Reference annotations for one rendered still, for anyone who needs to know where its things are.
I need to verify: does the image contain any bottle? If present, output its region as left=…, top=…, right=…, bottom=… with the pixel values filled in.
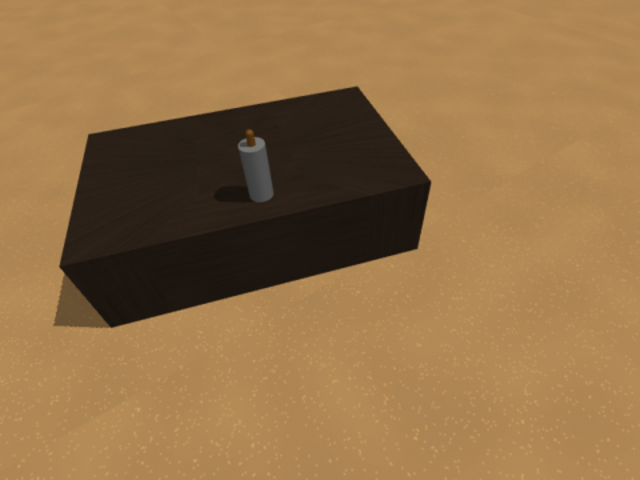
left=238, top=129, right=274, bottom=202

